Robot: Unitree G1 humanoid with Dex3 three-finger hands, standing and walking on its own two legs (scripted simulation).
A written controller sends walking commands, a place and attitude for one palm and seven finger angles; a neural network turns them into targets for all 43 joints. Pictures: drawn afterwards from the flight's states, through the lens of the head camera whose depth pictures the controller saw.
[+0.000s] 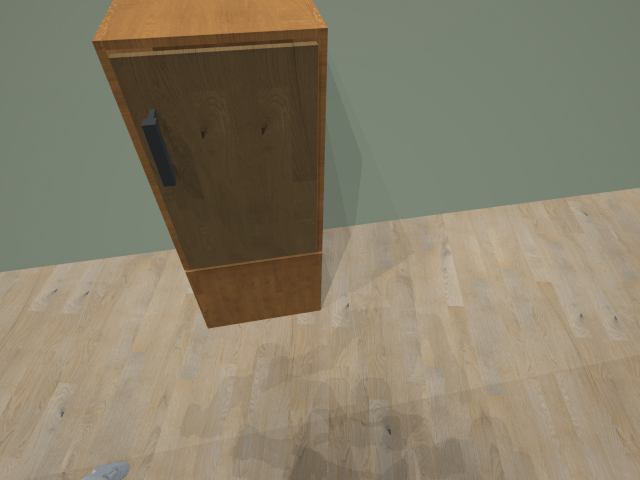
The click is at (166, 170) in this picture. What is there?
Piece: cupboard door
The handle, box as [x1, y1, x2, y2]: [142, 109, 176, 186]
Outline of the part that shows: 150,109 148,118 143,119 142,121 142,128 164,186 174,185 176,178 173,171 173,165 170,162 155,117 155,110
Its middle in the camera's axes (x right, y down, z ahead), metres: -0.32 -0.18 +0.78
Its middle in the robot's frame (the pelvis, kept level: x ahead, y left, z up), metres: +0.69 +0.36 +0.02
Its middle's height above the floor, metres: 0.79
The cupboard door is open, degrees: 0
